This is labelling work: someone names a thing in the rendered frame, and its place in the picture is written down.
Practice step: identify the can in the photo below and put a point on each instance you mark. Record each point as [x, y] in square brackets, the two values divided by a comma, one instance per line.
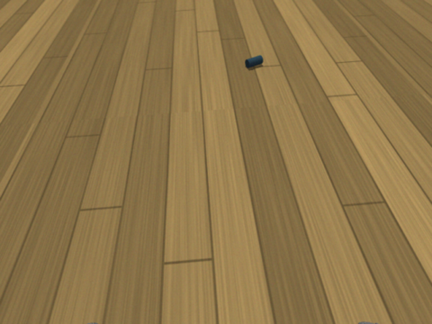
[254, 61]

